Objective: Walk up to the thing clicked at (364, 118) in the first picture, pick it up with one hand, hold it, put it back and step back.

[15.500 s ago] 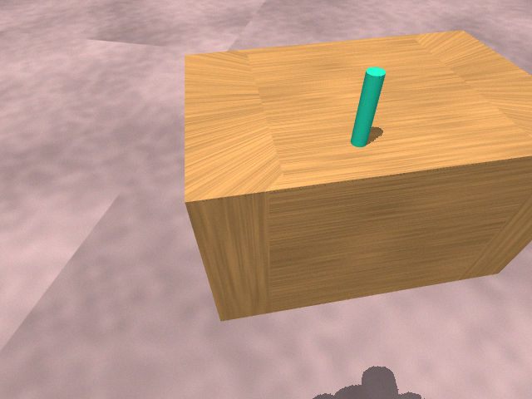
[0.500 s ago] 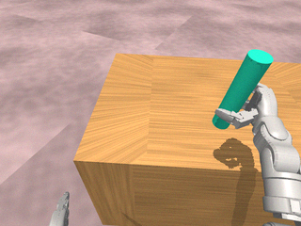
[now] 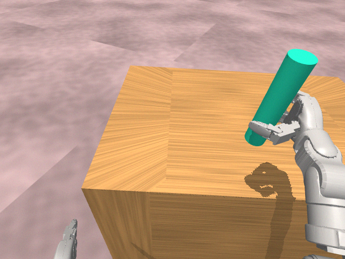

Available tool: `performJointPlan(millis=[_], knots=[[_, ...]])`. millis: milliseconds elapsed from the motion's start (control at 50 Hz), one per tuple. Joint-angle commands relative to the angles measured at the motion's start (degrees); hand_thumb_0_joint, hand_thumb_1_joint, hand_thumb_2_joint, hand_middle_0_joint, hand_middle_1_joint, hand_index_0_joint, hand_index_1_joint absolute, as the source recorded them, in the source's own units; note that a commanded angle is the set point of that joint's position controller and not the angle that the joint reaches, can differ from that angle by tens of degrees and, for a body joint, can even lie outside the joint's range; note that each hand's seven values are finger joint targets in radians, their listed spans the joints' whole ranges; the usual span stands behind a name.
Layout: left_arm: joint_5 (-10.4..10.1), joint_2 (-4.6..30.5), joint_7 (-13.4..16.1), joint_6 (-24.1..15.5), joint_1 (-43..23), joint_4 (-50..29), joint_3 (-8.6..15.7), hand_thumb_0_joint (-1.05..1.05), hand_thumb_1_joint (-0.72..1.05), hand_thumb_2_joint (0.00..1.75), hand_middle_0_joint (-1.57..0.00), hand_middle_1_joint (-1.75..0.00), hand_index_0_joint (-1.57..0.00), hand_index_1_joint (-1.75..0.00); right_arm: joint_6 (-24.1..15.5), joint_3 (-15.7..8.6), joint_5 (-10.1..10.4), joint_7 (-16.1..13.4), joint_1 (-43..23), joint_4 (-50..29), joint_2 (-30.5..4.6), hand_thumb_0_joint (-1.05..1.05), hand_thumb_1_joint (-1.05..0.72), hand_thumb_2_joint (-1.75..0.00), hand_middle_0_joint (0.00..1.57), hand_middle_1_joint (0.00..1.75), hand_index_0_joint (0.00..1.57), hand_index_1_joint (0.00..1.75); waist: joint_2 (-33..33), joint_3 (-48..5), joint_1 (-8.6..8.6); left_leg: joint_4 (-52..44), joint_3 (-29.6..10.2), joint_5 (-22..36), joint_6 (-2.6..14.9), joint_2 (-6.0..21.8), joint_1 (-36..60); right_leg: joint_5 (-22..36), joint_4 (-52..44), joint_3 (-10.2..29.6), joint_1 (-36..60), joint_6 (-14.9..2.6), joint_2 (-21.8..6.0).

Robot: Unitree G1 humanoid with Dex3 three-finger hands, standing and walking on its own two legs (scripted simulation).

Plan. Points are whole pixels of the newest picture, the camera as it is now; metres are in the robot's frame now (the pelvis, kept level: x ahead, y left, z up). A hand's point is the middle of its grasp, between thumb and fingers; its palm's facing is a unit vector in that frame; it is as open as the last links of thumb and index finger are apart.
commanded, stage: hold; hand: right
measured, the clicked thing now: (273, 105) +0.33 -0.16 +0.25
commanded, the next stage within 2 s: none
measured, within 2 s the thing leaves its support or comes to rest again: neither
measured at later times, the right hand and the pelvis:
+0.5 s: hand (275, 110) +0.34 -0.17 +0.24, palm faces +0.08 +1.00 -0.02, open 8.6 cm; pelvis +0.00 +0.00 +0.00, yaw +0 degrees
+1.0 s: hand (277, 112) +0.33 -0.17 +0.24, palm faces +0.07 +1.00 -0.02, open 8.6 cm; pelvis +0.00 +0.00 +0.00, yaw +0 degrees
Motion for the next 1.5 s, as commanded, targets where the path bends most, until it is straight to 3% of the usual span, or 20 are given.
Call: performJointPlan(millis=[0, 20, 140, 200, 380, 420, 480, 520, 560, 720, 760, 840, 920, 980, 1100, 1220, 1260, 1300, 1340, 1480], knots=[[-0.2, 6.6, -0.2, -3.4, -6.7, -8.7, 2.3, 0.0, -0.53, 0.04, -0.04, -0.05, -0.04, -0.04, -2.9, -2.8, 0.7, 0.1, -23.7, -13.5, -10.4, 0.0, -0.26, -1.33, 1.33, 1.46, 1.36, 1.46, 3.0, -10.6, 0.23, -5.3, 2.9, 11.3, 0.75, -2.0, -3.4, 7.3, -3.0, -1.7, 9.5, -2.03, 1.4], [-0.2, 8.1, 0.0, -3.4, -6.8, -8.2, 3.8, 0.0, -0.53, 0.04, -0.04, -0.05, -0.04, -0.04, -2.4, -3.7, 0.6, 0.1, -22.9, -12.8, -11.3, 0.0, -0.26, -1.32, 1.32, 1.45, 1.36, 1.45, 3.0, -11.3, 0.06, -5.3, 3.0, 11.6, 0.75, -2.0, -3.0, 7.7, -2.9, -1.6, 9.6, -2.02, 1.5], [-0.4, 6.5, -0.5, -3.7, -7.0, -7.7, 2.3, 0.0, -0.54, 0.04, -0.04, -0.05, -0.04, -0.04, -0.7, -4.8, 1.3, 0.9, -22.1, -14.6, -11.7, 0.0, -0.25, -1.31, 1.31, 1.44, 1.35, 1.44, 4.0, -11.9, -0.24, -5.5, 2.9, 11.9, 0.59, -1.9, -2.4, 8.0, -2.8, -1.7, 9.4, -2.17, 1.6], [-0.4, 8.3, -0.5, -3.9, -8.8, -7.8, 3.7, 0.0, -0.55, 0.05, -0.04, -0.04, -0.04, -0.05, -0.1, -5.2, 1.5, 1.0, -22.8, -16.3, -12.7, 0.0, -0.24, -1.33, 1.32, 1.46, 1.36, 1.46, 3.5, -12.5, -0.91, -5.1, 3.1, 13.7, 0.78, -2.0, -1.9, 10.3, -2.7, -1.4, 9.8, -2.08, 1.6], [-0.4, 6.2, -0.7, -4.4, -7.7, -5.7, 2.0, 0.0, -0.54, 0.05, -0.04, -0.05, -0.04, -0.05, 1.9, -4.4, 1.4, 0.7, -21.4, -16.1, -11.1, 0.0, -0.27, -1.32, 1.32, 1.46, 1.36, 1.46, 3.0, -11.2, -0.65, -5.3, 3.1, 13.4, 0.66, -1.8, -2.1, 9.8, -2.6, -1.7, 9.5, -2.17, 1.9], [-0.3, 8.2, -0.6, -4.6, -9.1, -6.3, 3.7, 0.0, -0.54, 0.05, -0.04, -0.05, -0.04, -0.05, 2.3, -5.8, 1.4, 0.5, -23.2, -16.9, -13.0, 0.0, -0.28, -1.34, 1.33, 1.47, 1.37, 1.47, 3.3, -11.3, -1.12, -5.3, 2.9, 13.2, 0.66, -1.7, -1.8, 9.6, -2.5, -1.7, 9.0, -2.05, 2.0], [-0.5, 7.6, -0.8, -4.8, -7.9, -6.6, 3.4, 0.0, -0.54, 0.05, -0.04, -0.04, -0.04, -0.04, 3.0, -4.2, 1.6, 0.7, -23.3, -17.7, -10.9, 0.0, -0.28, -1.32, 1.32, 1.45, 1.36, 1.45, 4.5, -11.1, -0.09, -5.4, 3.1, 13.1, 0.53, -1.9, -2.3, 9.1, -2.6, -1.5, 9.7, -2.27, 1.8], [-0.5, 5.7, -1.2, -4.7, -8.0, -5.8, 1.4, 0.0, -0.54, 0.05, -0.04, -0.05, -0.04, -0.04, 3.0, -5.4, 1.7, 0.6, -22.9, -17.4, -12.3, 0.0, -0.28, -1.33, 1.33, 1.46, 1.37, 1.46, 3.5, -10.3, -0.98, -5.5, 3.0, 12.5, 0.6, -1.7, -2.1, 8.7, -2.5, -1.7, 8.6, -2.22, 2.1], [-0.6, 7.4, -0.9, -4.8, -9.2, -7.5, 3.0, 0.0, -0.54, 0.04, -0.04, -0.05, -0.04, -0.04, 3.2, -6.6, 1.7, 0.5, -23.3, -18.1, -13.4, 0.0, -0.27, -1.32, 1.32, 1.45, 1.36, 1.45, 4.2, -12.0, -0.87, -5.3, 3.1, 13.4, 0.53, -1.7, -1.6, 9.8, -2.3, -1.5, 9.3, -2.21, 1.9], [-0.4, 8.7, -0.8, -5.3, -9.8, -7.3, 3.8, 0.0, -0.54, 0.05, -0.04, -0.05, -0.04, -0.05, 3.8, -4.8, 1.9, 0.9, -23.6, -18.9, -11.3, 0.0, -0.24, -1.33, 1.31, 1.45, 1.35, 1.45, 4.9, -12.4, -0.38, -5.3, 3.0, 13.2, 0.61, -1.7, -1.9, 9.5, -2.4, -1.5, 9.9, -2.29, 1.9], [-0.5, 6.3, -1.0, -5.4, -9.4, -6.0, 1.7, 0.0, -0.54, 0.05, -0.04, -0.05, -0.04, -0.05, 3.7, -4.0, 1.7, 1.0, -25.3, -20.9, -11.4, 0.0, -0.26, -1.31, 1.31, 1.44, 1.35, 1.44, 2.4, -10.7, -0.74, -5.5, 3.0, 10.5, 0.92, -1.7, -3.0, 7.2, -2.8, -1.5, 9.3, -2.08, 1.9], [-0.5, 6.6, -1.0, -5.5, -9.0, -5.0, 2.1, 0.0, -0.54, 0.04, -0.04, -0.05, -0.05, -0.05, 4.7, -4.4, 1.8, 0.9, -22.0, -18.4, -11.1, 0.0, -0.26, -1.31, 1.32, 1.45, 1.35, 1.45, 3.0, -8.8, -0.45, -6.3, 3.1, 6.7, 0.93, -1.9, -4.1, 3.3, -3.6, -1.5, 8.2, -2.12, 1.9], [-0.3, 6.9, -1.1, -5.7, -8.8, -5.1, 2.3, 0.0, -0.54, 0.05, -0.04, -0.05, -0.04, -0.05, 5.1, -6.3, 1.8, 0.6, -23.9, -19.4, -13.4, 0.0, -0.24, -1.34, 1.33, 1.47, 1.37, 1.47, 3.5, -11.0, -0.75, -6.0, 2.9, 9.2, 0.78, -1.7, -3.2, 5.5, -3.0, -1.6, 8.5, -2.22, 2.1], [-0.3, 8.1, -0.9, -6.1, -8.7, -5.8, 3.6, 0.0, -0.54, 0.05, -0.04, -0.05, -0.04, -0.05, 4.9, -5.6, 2.3, 0.4, -23.8, -20.2, -11.8, 0.0, -0.23, -1.33, 1.32, 1.46, 1.36, 1.46, 3.9, -12.4, -0.16, -5.4, 3.0, 11.2, 0.69, -1.8, -2.8, 7.4, -2.5, -1.4, 9.9, -2.21, 1.9], [-0.5, 5.7, -1.0, -6.0, -10.1, -5.1, 1.1, 0.0, -0.55, 0.05, -0.04, -0.05, -0.04, -0.05, 5.2, -4.9, 1.9, 0.1, -23.7, -18.4, -11.5, 0.0, -0.23, -1.32, 1.32, 1.46, 1.36, 1.46, 3.9, -10.7, -1.19, -5.7, 3.0, 9.8, 0.75, -1.8, -2.5, 6.4, -2.8, -1.5, 8.2, -2.15, 2.0], [-0.4, 8.2, -0.8, -6.4, -10.0, -6.1, 3.0, 0.0, -0.54, 0.04, -0.04, -0.05, -0.05, -0.04, 5.7, -5.1, 2.1, 0.3, -23.7, -18.1, -11.6, 0.0, -0.23, -1.34, 1.33, 1.47, 1.37, 1.47, 5.0, -10.2, -0.4, -6.0, 3.0, 9.2, 0.76, -1.9, -3.0, 5.8, -3.1, -1.4, 8.6, -2.15, 1.8], [-0.5, 6.7, -0.9, -6.3, -8.9, -6.1, 1.8, 0.0, -0.54, 0.05, -0.04, -0.05, -0.04, -0.05, 5.8, -5.3, 2.1, 0.3, -23.7, -18.4, -11.5, 0.0, -0.23, -1.33, 1.32, 1.46, 1.36, 1.46, 4.9, -10.7, -0.61, -5.6, 3.0, 11.0, 0.67, -1.9, -2.7, 7.4, -2.6, -1.4, 9.0, -2.24, 1.9], [-0.4, 8.9, -0.6, -6.4, -9.1, -7.3, 3.8, 0.0, -0.54, 0.05, -0.04, -0.05, -0.04, -0.05, 5.7, -5.5, 2.0, -0.1, -24.4, -19.5, -12.0, 0.0, -0.23, -1.34, 1.33, 1.47, 1.37, 1.47, 4.5, -10.7, -0.14, -5.9, 3.0, 9.5, 0.79, -1.9, -3.3, 6.0, -3.0, -1.6, 9.3, -2.1, 1.8], [-0.4, 5.4, -1.0, -6.2, -7.9, -5.8, 0.9, 0.0, -0.55, 0.05, -0.04, -0.05, -0.04, -0.05, 5.7, -5.1, 1.7, -0.1, -22.7, -17.1, -11.0, 0.0, -0.24, -1.33, 1.32, 1.46, 1.36, 1.46, 3.9, -9.7, -0.55, -6.0, 2.9, 9.4, 0.73, -1.8, -3.3, 5.7, -3.1, -1.7, 8.4, -2.22, 2.0], [-0.3, 8.6, -0.7, -6.4, -9.4, -6.8, 3.6, 0.0, -0.54, 0.05, -0.05, -0.05, -0.05, -0.05, 5.3, -5.6, 1.6, -0.4, -24.3, -20.4, -12.2, 0.0, -0.23, -1.33, 1.32, 1.46, 1.36, 1.46, 3.9, -12.4, -0.78, -5.3, 3.1, 11.8, 0.77, -1.9, -2.0, 8.4, -2.5, -1.3, 9.5, -2.11, 1.8]])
